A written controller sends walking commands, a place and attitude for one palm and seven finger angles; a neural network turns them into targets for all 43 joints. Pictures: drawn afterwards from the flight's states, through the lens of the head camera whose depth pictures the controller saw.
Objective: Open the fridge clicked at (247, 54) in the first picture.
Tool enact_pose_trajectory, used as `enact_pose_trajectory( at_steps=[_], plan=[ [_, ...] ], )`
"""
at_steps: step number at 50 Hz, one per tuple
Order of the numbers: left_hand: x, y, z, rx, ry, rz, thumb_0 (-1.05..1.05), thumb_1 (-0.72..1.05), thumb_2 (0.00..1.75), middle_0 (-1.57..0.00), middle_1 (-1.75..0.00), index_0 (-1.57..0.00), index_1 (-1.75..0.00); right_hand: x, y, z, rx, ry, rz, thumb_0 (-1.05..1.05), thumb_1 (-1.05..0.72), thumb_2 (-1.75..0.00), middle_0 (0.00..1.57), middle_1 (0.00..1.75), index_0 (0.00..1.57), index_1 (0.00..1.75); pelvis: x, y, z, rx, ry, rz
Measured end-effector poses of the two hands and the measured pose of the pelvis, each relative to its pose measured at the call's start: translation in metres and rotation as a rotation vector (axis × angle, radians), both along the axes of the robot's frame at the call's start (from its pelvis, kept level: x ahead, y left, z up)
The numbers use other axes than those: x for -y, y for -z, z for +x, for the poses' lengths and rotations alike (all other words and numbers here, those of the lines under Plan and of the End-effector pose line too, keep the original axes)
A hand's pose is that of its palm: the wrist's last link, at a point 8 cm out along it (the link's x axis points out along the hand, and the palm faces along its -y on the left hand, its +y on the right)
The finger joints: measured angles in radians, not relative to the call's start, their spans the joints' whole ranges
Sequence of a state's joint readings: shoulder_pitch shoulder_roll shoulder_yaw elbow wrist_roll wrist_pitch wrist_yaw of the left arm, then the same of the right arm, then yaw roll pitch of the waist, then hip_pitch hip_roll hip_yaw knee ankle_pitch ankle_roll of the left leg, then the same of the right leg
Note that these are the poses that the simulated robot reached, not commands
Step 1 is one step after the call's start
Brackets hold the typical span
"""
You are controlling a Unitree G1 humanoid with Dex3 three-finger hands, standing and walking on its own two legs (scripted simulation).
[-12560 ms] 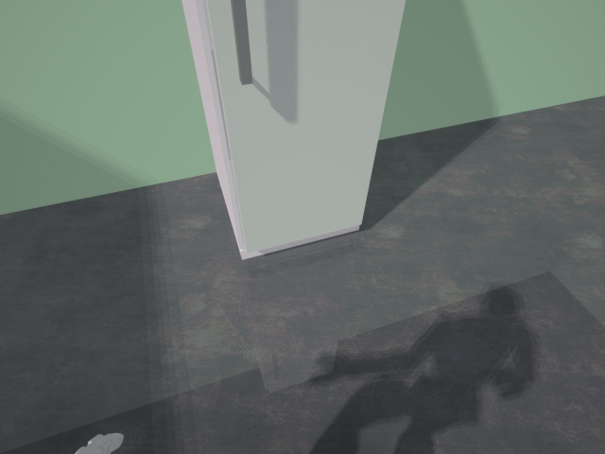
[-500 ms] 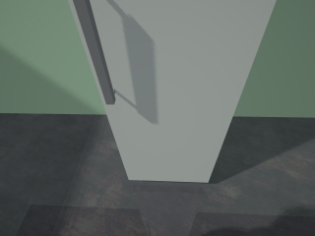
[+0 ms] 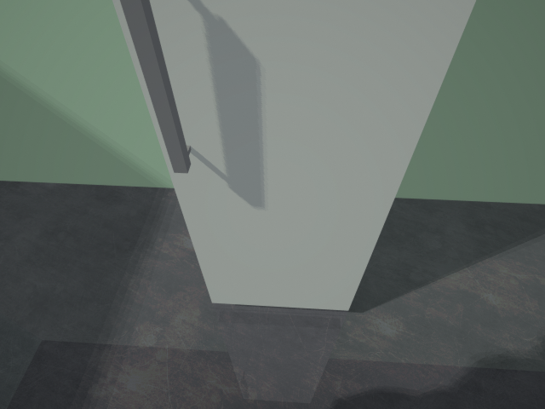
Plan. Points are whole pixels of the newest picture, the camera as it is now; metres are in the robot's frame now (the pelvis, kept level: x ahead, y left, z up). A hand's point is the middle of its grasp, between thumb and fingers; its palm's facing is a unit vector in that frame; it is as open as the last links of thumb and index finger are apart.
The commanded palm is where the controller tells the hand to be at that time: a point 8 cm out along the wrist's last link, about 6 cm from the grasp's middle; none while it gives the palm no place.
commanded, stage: look again from close up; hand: left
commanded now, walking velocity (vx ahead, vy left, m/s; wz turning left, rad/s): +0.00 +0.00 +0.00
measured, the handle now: (162, 74) +0.54 +0.21 +0.22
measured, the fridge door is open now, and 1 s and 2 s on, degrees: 0 0 0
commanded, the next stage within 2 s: shuffle to correct the standing spot in 0.04 s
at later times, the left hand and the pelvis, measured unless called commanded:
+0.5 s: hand out of the picture +0.02 +0.21 -0.19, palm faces +0.04 -0.98 -0.17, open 7.4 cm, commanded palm none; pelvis +0.03 +0.03 -0.01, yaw -1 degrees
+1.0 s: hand out of the picture +0.09 +0.22 -0.18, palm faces +0.05 -0.98 -0.20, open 7.3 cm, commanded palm none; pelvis +0.08 +0.05 +0.00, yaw -1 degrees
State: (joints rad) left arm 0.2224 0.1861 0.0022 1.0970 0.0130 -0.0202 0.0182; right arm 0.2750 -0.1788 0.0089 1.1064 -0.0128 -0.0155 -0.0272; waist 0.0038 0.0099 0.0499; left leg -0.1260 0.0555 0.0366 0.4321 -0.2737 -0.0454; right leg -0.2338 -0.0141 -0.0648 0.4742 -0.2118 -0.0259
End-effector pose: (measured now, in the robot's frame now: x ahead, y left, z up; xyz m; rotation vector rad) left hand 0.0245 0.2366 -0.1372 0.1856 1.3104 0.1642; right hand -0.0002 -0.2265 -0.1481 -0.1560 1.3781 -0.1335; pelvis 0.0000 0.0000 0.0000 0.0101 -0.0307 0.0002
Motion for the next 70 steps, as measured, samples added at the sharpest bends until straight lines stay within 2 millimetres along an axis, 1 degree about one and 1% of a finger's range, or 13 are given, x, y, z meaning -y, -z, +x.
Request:
enact_pose_trajectory(
  at_steps=[13, 18, 23, 26, 32, 35, 38, 42, 49, 54, 57, 61, 70],
  plan=[
    [-0.003, 0.004, -0.004, -0.010, -0.013, -0.011, 0.01, 0.90, 0.90, -0.20, -0.30, -0.20, -0.30, -0.010, 0.000, -0.003, -0.017, -0.004, 0.007, 0.01, -0.91, -0.90, 0.20, 0.30, 0.19, 0.30, -0.005, 0.001, 0.002, -0.003, 0.001, -0.003],
    [-0.006, 0.011, -0.012, -0.035, -0.046, -0.039, 0.01, 0.90, 0.90, -0.20, -0.30, -0.20, -0.30, -0.020, 0.001, -0.008, -0.055, -0.003, 0.006, 0.01, -0.91, -0.90, 0.20, 0.30, 0.19, 0.30, -0.015, 0.005, 0.012, -0.011, -0.005, -0.015],
    [-0.015, 0.020, -0.017, -0.094, -0.063, -0.064, 0.01, 0.90, 0.90, -0.20, -0.30, -0.20, -0.30, -0.038, -0.002, -0.013, -0.081, 0.020, -0.003, 0.00, -0.91, -0.90, 0.20, 0.30, 0.19, 0.30, -0.030, 0.008, 0.027, -0.020, 0.003, -0.007],
    [-0.020, 0.018, -0.006, -0.117, -0.042, -0.059, 0.01, 0.90, 0.90, -0.20, -0.30, -0.20, -0.30, -0.049, -0.001, -0.018, -0.102, 0.050, 0.006, 0.00, -0.91, -0.90, 0.20, 0.30, 0.19, 0.30, -0.034, 0.008, 0.038, -0.025, 0.015, -0.006],
    [-0.021, 0.016, 0.044, -0.041, -0.030, -0.022, 0.01, 0.91, 0.90, -0.20, -0.30, -0.20, -0.30, -0.064, 0.009, -0.023, -0.190, 0.078, 0.060, 0.00, -0.91, -0.90, 0.20, 0.30, 0.19, 0.30, -0.032, 0.015, 0.060, -0.022, 0.007, 0.004],
    [-0.023, 0.012, 0.057, 0.003, -0.049, -0.006, 0.01, 0.92, 0.90, -0.20, -0.30, -0.20, -0.30, -0.066, 0.011, -0.006, -0.204, 0.070, 0.064, 0.01, -0.91, -0.90, 0.20, 0.30, 0.20, 0.30, -0.033, 0.013, 0.068, -0.014, -0.024, -0.006],
    [-0.026, 0.012, 0.061, 0.000, -0.052, -0.004, 0.01, 0.93, 0.90, -0.20, -0.30, -0.20, -0.30, -0.065, 0.009, 0.026, -0.151, 0.061, 0.049, 0.01, -0.91, -0.90, 0.20, 0.30, 0.20, 0.30, -0.036, 0.009, 0.071, -0.011, -0.029, -0.002],
    [-0.032, 0.022, 0.061, -0.034, -0.062, -0.025, 0.01, 0.93, 0.90, -0.20, -0.30, -0.20, -0.30, -0.065, 0.010, 0.066, -0.040, 0.036, 0.008, 0.01, -0.92, -0.90, 0.20, 0.30, 0.20, 0.30, -0.044, 0.013, 0.074, 0.000, -0.014, -0.003],
    [-0.035, 0.015, 0.060, -0.054, -0.052, -0.032, 0.01, 0.93, 0.90, -0.20, -0.30, -0.20, -0.30, -0.051, -0.001, 0.100, 0.034, 0.018, -0.038, 0.03, -0.95, -0.90, 0.20, 0.30, 0.20, 0.30, -0.049, 0.006, 0.077, -0.012, 0.011, 0.001],
    [-0.033, 0.011, 0.054, -0.070, -0.025, -0.035, 0.01, 0.92, 0.90, -0.20, -0.30, -0.20, -0.30, -0.048, -0.006, 0.113, 0.089, 0.020, -0.036, 0.02, -0.94, -0.90, 0.20, 0.30, 0.19, 0.30, -0.049, 0.002, 0.074, -0.018, 0.019, 0.002],
    [-0.032, 0.010, 0.053, -0.068, -0.018, -0.036, 0.01, 0.92, 0.90, -0.20, -0.30, -0.20, -0.30, -0.047, -0.007, 0.113, 0.100, 0.018, -0.032, 0.01, -0.94, -0.90, 0.20, 0.30, 0.19, 0.30, -0.048, 0.001, 0.072, -0.016, 0.021, 0.002],
    [-0.031, 0.008, 0.051, -0.058, -0.012, -0.036, 0.01, 0.92, 0.90, -0.20, -0.30, -0.20, -0.30, -0.045, -0.008, 0.106, 0.091, 0.015, -0.029, 0.01, -0.95, -0.90, 0.20, 0.30, 0.20, 0.30, -0.046, -0.001, 0.070, -0.009, 0.021, 0.001],
    [-0.026, 0.006, 0.041, -0.059, -0.011, -0.044, 0.01, 0.92, 0.90, -0.20, -0.30, -0.20, -0.30, -0.048, -0.007, 0.068, 0.004, 0.015, -0.007, 0.01, -0.94, -0.90, 0.20, 0.30, 0.19, 0.30, -0.043, -0.003, 0.063, -0.002, 0.013, -0.001]
  ],
)
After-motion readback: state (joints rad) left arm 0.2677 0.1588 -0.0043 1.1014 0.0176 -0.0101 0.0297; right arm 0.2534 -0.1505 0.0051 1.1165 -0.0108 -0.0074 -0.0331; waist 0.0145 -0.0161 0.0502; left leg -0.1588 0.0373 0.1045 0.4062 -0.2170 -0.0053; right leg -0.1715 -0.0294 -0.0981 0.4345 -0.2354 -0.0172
